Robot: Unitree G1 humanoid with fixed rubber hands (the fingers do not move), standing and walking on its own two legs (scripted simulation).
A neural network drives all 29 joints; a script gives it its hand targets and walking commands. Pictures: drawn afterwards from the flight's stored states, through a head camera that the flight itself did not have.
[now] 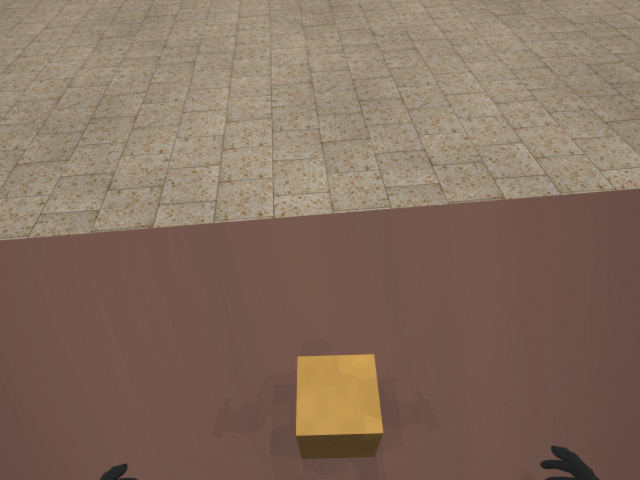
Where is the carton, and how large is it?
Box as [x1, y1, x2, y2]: [296, 354, 382, 458]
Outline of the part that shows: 373,354 297,356 296,437 302,458 374,456 382,434 382,426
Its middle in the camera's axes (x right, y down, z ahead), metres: +0.04 +0.47 +1.09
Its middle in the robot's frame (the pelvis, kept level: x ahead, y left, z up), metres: +0.40 -0.01 -0.66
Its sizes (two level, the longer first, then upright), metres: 0.210 0.200 0.250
